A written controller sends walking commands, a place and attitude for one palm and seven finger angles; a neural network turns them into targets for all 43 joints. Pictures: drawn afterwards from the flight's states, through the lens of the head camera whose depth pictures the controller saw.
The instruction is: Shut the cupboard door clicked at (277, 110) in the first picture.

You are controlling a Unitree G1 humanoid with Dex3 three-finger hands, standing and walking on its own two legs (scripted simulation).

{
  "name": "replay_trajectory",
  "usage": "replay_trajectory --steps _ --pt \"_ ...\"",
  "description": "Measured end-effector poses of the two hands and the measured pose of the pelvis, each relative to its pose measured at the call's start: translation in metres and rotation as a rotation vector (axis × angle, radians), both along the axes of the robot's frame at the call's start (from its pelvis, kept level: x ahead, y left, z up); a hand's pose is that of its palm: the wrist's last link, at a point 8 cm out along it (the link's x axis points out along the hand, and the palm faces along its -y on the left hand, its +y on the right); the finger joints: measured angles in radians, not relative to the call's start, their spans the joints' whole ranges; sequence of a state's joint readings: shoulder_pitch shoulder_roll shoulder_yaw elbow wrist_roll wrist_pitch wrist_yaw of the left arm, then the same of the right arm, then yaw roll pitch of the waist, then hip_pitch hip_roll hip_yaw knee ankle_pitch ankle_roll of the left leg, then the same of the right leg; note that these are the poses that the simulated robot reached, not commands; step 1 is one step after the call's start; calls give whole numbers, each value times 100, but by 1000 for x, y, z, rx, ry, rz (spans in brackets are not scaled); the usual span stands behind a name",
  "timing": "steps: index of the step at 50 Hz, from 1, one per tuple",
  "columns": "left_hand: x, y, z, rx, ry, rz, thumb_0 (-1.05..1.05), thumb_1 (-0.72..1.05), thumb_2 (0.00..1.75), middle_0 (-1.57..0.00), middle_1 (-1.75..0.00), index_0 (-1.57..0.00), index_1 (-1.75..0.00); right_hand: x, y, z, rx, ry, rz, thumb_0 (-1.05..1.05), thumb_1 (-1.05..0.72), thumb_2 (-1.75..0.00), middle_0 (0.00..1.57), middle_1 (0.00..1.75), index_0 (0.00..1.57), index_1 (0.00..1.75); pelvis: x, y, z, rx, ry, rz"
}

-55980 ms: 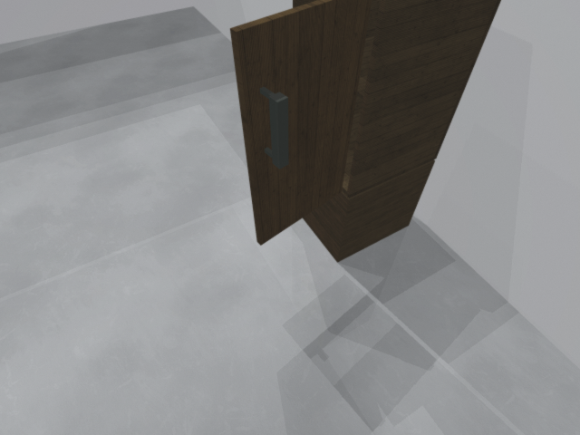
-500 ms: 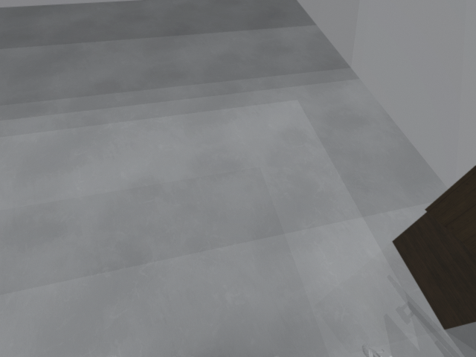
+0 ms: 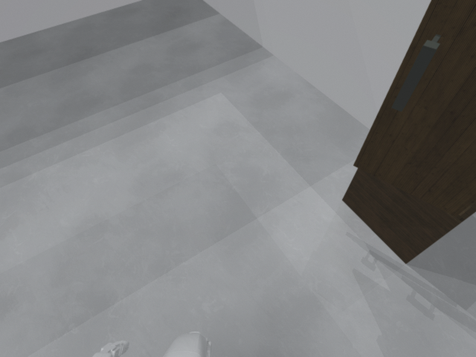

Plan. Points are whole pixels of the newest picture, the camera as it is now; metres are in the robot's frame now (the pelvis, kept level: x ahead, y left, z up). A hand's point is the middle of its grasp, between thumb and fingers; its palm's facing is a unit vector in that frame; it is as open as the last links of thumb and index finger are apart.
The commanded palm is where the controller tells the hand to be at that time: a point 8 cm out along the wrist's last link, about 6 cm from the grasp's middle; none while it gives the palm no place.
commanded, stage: turn to face it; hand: left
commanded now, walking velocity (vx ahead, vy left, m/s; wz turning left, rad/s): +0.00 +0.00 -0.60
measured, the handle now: (416, 74) +0.69 -0.37 +0.05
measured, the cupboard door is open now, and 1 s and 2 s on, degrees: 20 20 20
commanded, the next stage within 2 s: take the last steps up to it in 0.96 s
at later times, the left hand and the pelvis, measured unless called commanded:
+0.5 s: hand (156, 318) +0.20 +0.19 -0.16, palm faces -0.30 -0.92 -0.25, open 7.4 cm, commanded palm none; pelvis +0.03 +0.01 -0.01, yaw -19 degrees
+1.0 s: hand (187, 303) +0.23 +0.13 -0.18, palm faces -0.47 -0.86 -0.20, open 7.4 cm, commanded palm none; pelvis +0.07 +0.00 -0.01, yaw -30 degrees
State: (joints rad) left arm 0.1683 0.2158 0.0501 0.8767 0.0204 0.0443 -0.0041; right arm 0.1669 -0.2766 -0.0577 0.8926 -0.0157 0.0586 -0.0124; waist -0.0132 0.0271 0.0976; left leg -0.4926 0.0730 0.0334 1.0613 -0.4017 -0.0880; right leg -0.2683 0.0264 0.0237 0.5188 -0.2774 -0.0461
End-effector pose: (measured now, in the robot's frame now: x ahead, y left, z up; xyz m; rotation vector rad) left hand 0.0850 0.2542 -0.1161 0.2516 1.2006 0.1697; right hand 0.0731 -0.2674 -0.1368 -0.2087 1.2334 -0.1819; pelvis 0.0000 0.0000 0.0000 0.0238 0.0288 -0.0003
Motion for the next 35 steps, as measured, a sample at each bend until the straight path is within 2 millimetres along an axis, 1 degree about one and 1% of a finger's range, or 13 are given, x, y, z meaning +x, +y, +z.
replay_trajectory --steps 5,8,11,14,18,20,23,25,28,29,31,35 --pt "11 -2 -7 -31 23 -39 0 90 90 -20 -30 -20 -30 12 8 10 -6 -47 -35 0 -91 -90 20 30 20 30 9 6 2 -4 8 -59" --pt "19 4 -16 -46 37 -58 0 90 90 -20 -30 -20 -30 19 16 15 -17 -79 -58 0 -91 -90 20 30 20 30 15 14 -1 -9 12 -98" --pt "32 14 -29 -61 49 -78 1 90 90 -20 -30 -20 -30 21 25 15 -43 -116 -77 0 -91 -90 20 30 20 30 22 25 -9 -31 20 -137" --pt "49 19 -30 -61 52 -120 1 91 90 -20 -30 -20 -30 10 32 19 -52 -105 -89 0 -91 -90 20 30 20 30 24 28 -7 -31 10 -177" --pt "74 16 -22 -60 36 -170 1 91 90 -20 -30 -20 -30 -13 34 22 -48 -62 -139 0 -90 -90 20 30 20 30 28 26 -1 -44 2 -227" --pt "88 10 -18 -55 28 -205 1 91 90 -20 -30 -20 -30 -27 31 20 -41 -42 -177 0 -90 -90 20 30 20 30 29 24 0 -50 -1 -255" --pt "109 -6 -13 -43 12 -270 1 91 90 -20 -30 -19 -30 -50 24 13 -25 -17 -244 0 -90 -90 21 30 20 30 30 17 -1 -50 -5 -298" --pt "123 -21 -11 -32 -7 -316 1 91 90 -20 -30 -19 -30 -66 16 4 -13 2 -290 0 -90 -90 21 30 20 30 31 9 -6 -46 -8 -325" --pt "140 -43 -12 -7 -58 -377 1 91 90 -20 -30 -19 -30 -89 0 -15 4 32 -353 0 -90 -90 21 30 20 30 32 -4 -18 -32 -11 -354" --pt "143 -49 -10 -2 -66 -389 1 91 90 -20 -30 -19 -30 -94 -4 -18 4 48 -371 0 -90 -90 21 30 20 30 31 -6 -18 -36 -13 -360" --pt "143 -59 -6 4 -66 -406 0 91 90 -20 -30 -20 -30 -99 -10 -17 1 67 -401 0 -90 -90 20 30 20 30 32 -8 -14 -31 -12 -377" --pt "140 -73 -1 2 -27 -432 0 91 90 -20 -30 -20 -30 -97 -16 -5 -1 42 -432 1 -91 -90 20 30 20 30 36 -13 -4 -13 -6 -413"
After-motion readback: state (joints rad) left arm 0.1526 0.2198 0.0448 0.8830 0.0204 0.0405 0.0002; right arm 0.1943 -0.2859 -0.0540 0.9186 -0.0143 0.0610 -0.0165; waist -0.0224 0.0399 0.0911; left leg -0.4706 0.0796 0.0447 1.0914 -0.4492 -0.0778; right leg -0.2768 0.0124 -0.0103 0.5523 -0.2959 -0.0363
